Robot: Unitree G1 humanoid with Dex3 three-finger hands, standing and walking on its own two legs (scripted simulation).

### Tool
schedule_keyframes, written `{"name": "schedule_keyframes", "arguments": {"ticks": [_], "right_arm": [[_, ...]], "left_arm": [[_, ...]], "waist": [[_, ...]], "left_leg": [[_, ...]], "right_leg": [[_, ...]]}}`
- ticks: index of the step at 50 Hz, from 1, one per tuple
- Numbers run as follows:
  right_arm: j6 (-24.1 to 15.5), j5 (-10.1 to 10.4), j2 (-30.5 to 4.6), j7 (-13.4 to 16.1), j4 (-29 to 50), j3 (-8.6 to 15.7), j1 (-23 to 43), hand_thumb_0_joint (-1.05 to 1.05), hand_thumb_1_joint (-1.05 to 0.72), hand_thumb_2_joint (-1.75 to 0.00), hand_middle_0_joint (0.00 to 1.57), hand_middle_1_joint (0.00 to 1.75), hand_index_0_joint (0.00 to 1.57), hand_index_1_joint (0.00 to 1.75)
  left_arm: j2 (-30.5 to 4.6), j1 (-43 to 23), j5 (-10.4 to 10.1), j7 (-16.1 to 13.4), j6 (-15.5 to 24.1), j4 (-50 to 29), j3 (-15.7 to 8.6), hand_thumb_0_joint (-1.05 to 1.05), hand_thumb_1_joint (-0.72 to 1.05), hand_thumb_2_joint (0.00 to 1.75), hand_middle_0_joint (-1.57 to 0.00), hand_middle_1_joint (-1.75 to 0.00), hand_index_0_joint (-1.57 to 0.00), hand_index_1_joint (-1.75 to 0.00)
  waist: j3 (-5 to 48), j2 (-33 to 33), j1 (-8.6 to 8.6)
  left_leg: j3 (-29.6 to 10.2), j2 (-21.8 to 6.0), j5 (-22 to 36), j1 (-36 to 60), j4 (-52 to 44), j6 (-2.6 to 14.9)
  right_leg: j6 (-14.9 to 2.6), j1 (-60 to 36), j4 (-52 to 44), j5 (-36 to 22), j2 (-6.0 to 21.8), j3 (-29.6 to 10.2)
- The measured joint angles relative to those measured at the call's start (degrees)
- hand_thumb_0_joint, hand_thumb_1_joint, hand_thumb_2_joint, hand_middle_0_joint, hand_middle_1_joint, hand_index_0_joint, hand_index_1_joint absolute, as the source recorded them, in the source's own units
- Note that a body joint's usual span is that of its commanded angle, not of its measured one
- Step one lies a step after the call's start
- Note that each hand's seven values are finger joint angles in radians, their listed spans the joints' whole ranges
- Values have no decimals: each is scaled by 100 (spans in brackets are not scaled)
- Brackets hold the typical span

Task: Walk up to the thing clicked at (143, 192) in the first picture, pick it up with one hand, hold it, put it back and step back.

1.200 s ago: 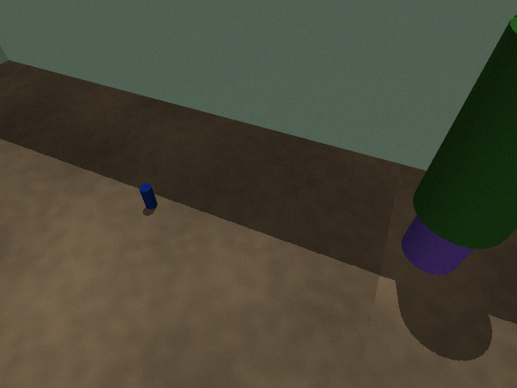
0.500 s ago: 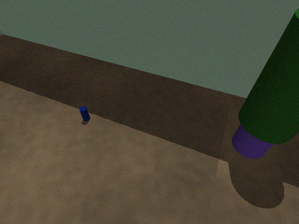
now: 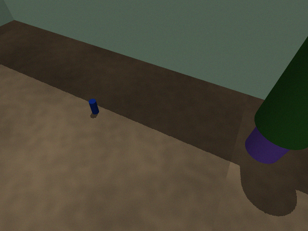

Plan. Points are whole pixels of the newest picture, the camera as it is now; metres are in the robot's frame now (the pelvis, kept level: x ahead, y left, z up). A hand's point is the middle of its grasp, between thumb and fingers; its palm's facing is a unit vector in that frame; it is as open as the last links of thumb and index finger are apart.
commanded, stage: walk up
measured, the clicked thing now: (94, 106) +1.17 +0.45 -0.71
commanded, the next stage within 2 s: none
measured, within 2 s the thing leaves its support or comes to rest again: neither
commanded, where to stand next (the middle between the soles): +0.03 +0.02 m, yaw +58 degrees
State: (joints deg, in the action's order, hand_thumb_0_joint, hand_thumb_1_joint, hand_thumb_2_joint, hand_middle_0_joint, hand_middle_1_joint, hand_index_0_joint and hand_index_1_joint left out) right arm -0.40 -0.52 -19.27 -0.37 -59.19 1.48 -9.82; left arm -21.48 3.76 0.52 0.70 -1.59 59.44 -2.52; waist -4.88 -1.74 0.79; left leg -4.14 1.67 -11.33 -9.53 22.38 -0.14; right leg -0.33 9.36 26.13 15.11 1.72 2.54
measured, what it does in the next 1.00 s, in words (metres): steps on the spot, turning left: left foot, then right foot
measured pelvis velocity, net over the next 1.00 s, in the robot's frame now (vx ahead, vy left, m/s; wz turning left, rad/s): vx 0.00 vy -0.07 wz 0.80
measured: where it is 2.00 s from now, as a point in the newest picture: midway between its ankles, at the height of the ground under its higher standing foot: outside the picture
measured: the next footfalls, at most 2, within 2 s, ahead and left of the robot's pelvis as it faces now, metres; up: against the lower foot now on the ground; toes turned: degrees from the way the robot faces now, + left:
left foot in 0.52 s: -0.01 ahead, +0.11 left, +0.00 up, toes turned +28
right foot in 0.78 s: +0.14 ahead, -0.07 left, +0.00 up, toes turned +58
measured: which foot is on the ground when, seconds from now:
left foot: down 0.00-0.14, up 0.16-0.50, down 0.52-0.80, up 0.82-1.00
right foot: down 0.00-0.54, up 0.56-0.76, down 0.78-1.00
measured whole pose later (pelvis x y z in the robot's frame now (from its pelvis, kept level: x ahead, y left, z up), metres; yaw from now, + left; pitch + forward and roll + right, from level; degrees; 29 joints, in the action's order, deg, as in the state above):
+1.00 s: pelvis +0.00 -0.07 -0.02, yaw +46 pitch -2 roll +1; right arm 2.7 -1.6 -25.6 -2.6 -41.4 5.1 -14.5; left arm -23.7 18.0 2.7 0.1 1.8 44.5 -4.0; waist -5.9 2.3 -2.8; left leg -4.0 0.3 -24.2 -28.7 61.0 -1.0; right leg -0.3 16.3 36.7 18.0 7.6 8.2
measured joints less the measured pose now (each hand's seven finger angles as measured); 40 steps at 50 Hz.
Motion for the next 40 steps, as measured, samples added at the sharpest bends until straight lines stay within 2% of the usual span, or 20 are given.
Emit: {"name": "schedule_keyframes", "arguments": {"ticks": [3, 5, 7, 8, 9, 11, 13, 15, 18, 22, 24, 26, 27, 28, 30, 32, 37, 39, 40], "right_arm": [[59, -84, -15, 38, 277, 146, -267, 1, -90, -90, 21, 30, 21, 30], [103, -135, -98, 90, 434, 223, -387, 1, -90, -90, 21, 30, 21, 30], [151, -137, -224, 107, 607, 280, -468, 1, -90, -90, 21, 30, 21, 30], [195, -127, -299, 102, 684, 302, -452, 1, -90, -90, 21, 30, 21, 30], [243, -129, -356, 112, 744, 327, -419, 1, -90, -90, 21, 30, 21, 30], [345, -179, -370, 114, 900, 362, -415, 1, -90, -90, 21, 30, 21, 30], [382, -208, -414, 35, 1091, 382, -434, 1, -90, -90, 20, 30, 20, 30], [341, -248, -480, -66, 1259, 386, -452, 1, -90, -90, 20, 30, 20, 30], [321, -245, -552, -176, 1434, 394, -477, 1, -90, -90, 20, 30, 20, 30], [334, -196, -512, -213, 1494, 370, -458, 1, -90, -90, 20, 30, 20, 30], [293, -163, -469, -202, 1528, 355, -462, 1, -90, -90, 20, 30, 20, 30], [188, -142, -453, -175, 1613, 342, -521, 1, -90, -90, 20, 30, 20, 30], [120, -158, -420, -143, 1650, 346, -516, 1, -90, -90, 20, 30, 20, 30], [74, -179, -387, -103, 1700, 331, -508, 1, -90, -90, 20, 30, 20, 30], [21, -121, -346, -55, 1778, 262, -540, 1, -90, -90, 20, 30, 20, 30], [26, -96, -315, -5, 1835, 190, -582, 1, -90, -90, 21, 30, 21, 30], [111, -163, -396, 13, 2018, 158, -579, 1, -90, -90, 21, 30, 21, 30], [191, -168, -449, -1, 2086, 181, -543, 1, -90, -90, 21, 30, 21, 30], [242, -153, -486, 6, 2090, 210, -508, 1, -90, -90, 21, 30, 21, 30]], "left_arm": [[-77, -209, 15, 29, -53, -464, -141, 1, 90, 90, -20, -30, -21, -29], [-82, -271, 12, 54, -41, -752, -173, 1, 90, 90, -20, -30, -20, -29], [-84, -255, 19, 64, 17, -994, -193, 1, 90, 90, -20, -30, -20, -29], [-75, -222, 51, 51, 55, -1084, -218, 1, 90, 90, -20, -30, -20, -29], [-49, -186, 89, 38, 60, -1133, -226, 1, 90, 90, -20, -30, -20, -29], [-37, -83, 145, 62, -8, -1200, -222, 1, 90, 90, -20, -30, -20, -29], [10, 33, 144, 61, -45, -1260, -213, 1, 90, 90, -20, -30, -20, -29], [40, 173, 140, 47, -7, -1301, -166, 1, 90, 90, -20, -30, -20, -29], [47, 398, 148, 78, 55, -1432, -107, 1, 90, 90, -20, -30, -20, -29], [-73, 676, 161, 137, 90, -1630, -101, 1, 90, 90, -20, -30, -21, -30], [-180, 798, 156, 166, 60, -1677, -117, 1, 90, 90, -20, -30, -21, -30], [-299, 939, 128, 185, 1, -1700, -142, 1, 90, 90, -20, -30, -21, -30], [-365, 977, 98, 174, -28, -1683, -177, 1, 90, 90, -20, -30, -21, -30], [-395, 979, 78, 152, -82, -1642, -216, 1, 90, 90, -20, -30, -21, -30], [-420, 969, 58, 117, -178, -1556, -221, 1, 90, 90, -20, -30, -20, -29], [-428, 1005, 27, 112, -166, -1514, -214, 1, 90, 90, -20, -30, -20, -29], [-338, 1147, -7, 90, -12, -1531, -207, 1, 90, 90, -20, -30, -20, -29], [-310, 1208, 7, 39, 76, -1567, -208, 1, 90, 90, -20, -30, -20, -29], [-273, 1231, 44, 10, 129, -1580, -206, 1, 90, 90, -20, -30, -20, -29]], "waist": [[-117, -3, 72], [-169, 70, 58], [-201, 134, 1], [-253, 197, -22], [-313, 286, 15], [-322, 236, 43], [-329, 172, 12], [-293, 151, 9], [-295, 148, -4], [-315, 26, -139], [-292, -76, -215], [-216, -183, -260], [-233, -308, -274], [-276, -371, -282], [-308, -345, -234], [-286, -306, -226], [-211, 25, -173], [-180, 186, -186], [-181, 324, -200]], "left_leg": [[-467, 102, 75, -323, 156, -60], [-718, 135, 135, -504, 216, -134], [-887, 197, 61, -740, 496, -216], [-900, 198, -61, -902, 838, -164], [-828, 178, -458, -1093, 1327, -116], [-371, 198, -1199, -1515, 2506, -113], [-48, 151, -1221, -1772, 3423, -156], [97, 31, -1037, -1883, 3742, -111], [176, -171, -955, -1793, 3541, -88], [330, -359, -1070, -1457, 2664, -57], [451, -345, -1014, -1225, 2176, -1], [576, -233, -726, -866, 1484, 85], [586, -106, -570, -837, 1432, 33], [551, -33, -607, -895, 1582, -1], [336, 14, -660, -963, 1732, 2], [152, 35, -611, -943, 1668, -1], [-337, 30, -597, -1144, 1823, -110], [-535, 33, -683, -1324, 2071, -163], [-665, 21, -752, -1434, 2275, -71]], "right_leg": [[-96, 402, 945, 878, -228, -308], [-146, 554, 1176, 1104, -311, -437], [-158, 433, 598, 718, -277, -507], [-143, 413, 479, 182, -282, -428], [-152, 395, 550, 160, -309, -285], [-211, 341, 623, 310, -193, -92], [-232, 204, 470, 293, -66, 34], [-212, 141, 356, 256, 21, 184], [-213, 79, 402, 336, 107, 464], [-198, 92, 741, 604, 270, 810], [-159, 170, 1037, 804, 397, 951], [-92, 341, 1525, 1106, 574, 1048], [-74, 526, 1970, 1218, 715, 942], [-9, 739, 2455, 1368, 688, 669], [32, 1100, 3241, 1704, 416, 212], [28, 1326, 3442, 1689, 284, -10], [-11, 1342, 2455, 1488, 136, -142], [-52, 1143, 1809, 921, 32, -101], [-28, 1115, 1720, 530, -17, 11]]}}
